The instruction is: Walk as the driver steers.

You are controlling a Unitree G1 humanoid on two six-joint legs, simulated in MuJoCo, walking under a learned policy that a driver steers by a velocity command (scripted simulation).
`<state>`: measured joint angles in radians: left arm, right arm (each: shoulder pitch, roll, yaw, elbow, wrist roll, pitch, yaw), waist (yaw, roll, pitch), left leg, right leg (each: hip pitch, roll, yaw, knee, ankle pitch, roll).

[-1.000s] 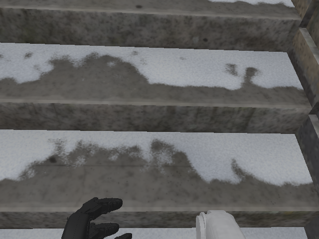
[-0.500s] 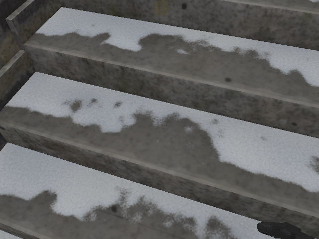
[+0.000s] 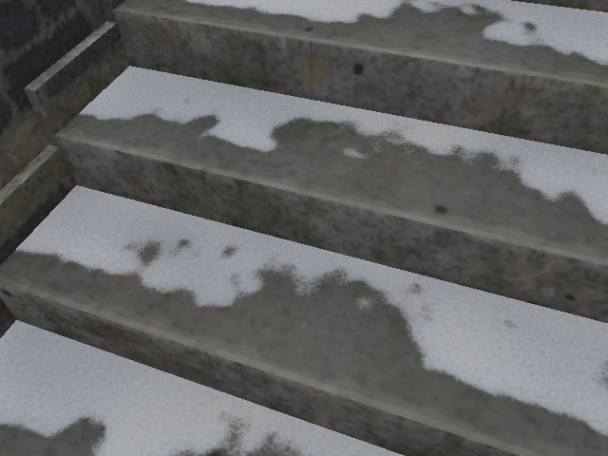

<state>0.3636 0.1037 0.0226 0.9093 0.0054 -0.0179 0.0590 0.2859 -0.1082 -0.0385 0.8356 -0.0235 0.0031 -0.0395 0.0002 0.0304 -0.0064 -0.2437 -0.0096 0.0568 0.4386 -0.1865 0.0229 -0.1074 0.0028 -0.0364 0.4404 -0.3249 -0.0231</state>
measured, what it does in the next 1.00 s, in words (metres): lifts its left foot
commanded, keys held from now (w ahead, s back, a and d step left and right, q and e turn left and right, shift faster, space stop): no key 0.70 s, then w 0.30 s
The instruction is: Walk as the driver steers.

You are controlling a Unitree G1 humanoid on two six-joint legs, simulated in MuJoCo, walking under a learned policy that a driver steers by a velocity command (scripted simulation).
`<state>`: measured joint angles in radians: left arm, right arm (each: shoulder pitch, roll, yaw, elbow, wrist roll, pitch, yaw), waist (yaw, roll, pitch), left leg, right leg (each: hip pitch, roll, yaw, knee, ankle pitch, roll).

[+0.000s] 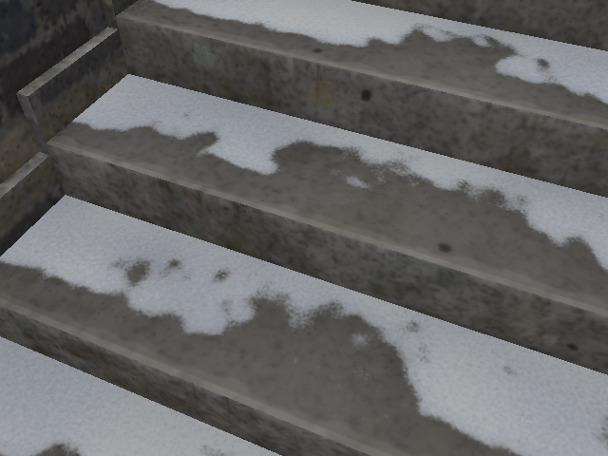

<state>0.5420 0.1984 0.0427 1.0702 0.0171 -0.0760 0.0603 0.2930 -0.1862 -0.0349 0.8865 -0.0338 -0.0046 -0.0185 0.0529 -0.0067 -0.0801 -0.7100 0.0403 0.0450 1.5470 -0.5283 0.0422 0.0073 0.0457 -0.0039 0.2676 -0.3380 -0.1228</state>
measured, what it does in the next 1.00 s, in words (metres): climbs, turning right: left foot 0.15 m higher, then right foot 0.15 m higher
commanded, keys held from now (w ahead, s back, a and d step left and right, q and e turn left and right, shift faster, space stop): w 0.10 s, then w+e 0.90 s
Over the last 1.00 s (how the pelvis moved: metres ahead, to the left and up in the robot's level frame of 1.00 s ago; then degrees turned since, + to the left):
0.07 0.00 0.00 -2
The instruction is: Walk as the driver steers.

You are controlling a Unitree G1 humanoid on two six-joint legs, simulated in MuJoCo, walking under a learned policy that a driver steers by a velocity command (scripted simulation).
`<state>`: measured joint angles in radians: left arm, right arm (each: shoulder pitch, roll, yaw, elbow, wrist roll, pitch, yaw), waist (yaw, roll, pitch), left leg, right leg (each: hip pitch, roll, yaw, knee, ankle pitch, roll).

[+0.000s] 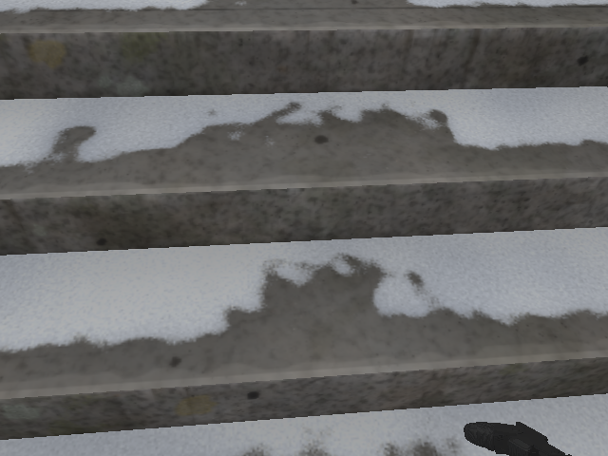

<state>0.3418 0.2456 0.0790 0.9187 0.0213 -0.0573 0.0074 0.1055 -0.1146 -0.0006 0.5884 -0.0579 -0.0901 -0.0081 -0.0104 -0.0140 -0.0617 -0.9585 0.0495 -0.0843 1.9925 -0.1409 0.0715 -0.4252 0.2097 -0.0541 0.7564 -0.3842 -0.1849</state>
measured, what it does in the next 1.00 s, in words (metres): climbs, turning right: left foot 0.15 m higher, then right foot 0.15 m higher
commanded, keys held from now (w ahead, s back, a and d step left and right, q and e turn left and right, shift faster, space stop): w+e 0.70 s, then w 0.12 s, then w+q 0.18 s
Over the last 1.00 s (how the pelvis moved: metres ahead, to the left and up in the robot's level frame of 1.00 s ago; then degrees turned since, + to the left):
0.59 0.08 0.27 -24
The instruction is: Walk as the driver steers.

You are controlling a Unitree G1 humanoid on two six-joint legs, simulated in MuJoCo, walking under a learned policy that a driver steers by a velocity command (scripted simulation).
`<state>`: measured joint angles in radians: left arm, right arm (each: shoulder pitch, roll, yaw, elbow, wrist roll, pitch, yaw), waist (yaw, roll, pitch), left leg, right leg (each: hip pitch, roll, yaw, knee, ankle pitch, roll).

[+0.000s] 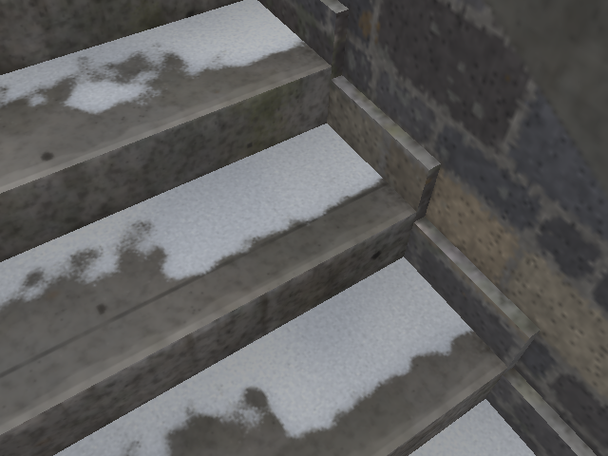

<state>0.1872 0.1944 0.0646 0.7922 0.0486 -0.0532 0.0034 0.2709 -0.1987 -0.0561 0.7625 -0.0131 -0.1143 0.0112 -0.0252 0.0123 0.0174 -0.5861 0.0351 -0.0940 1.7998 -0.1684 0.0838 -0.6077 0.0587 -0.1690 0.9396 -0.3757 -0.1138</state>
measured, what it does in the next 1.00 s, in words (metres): climbs, turning left: left foot 0.15 m higher, then right foot 0.15 m higher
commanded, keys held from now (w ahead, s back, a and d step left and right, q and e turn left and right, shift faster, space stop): w+q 1.00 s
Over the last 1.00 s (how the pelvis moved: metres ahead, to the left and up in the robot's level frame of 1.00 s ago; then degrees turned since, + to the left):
0.61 -0.13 0.28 -27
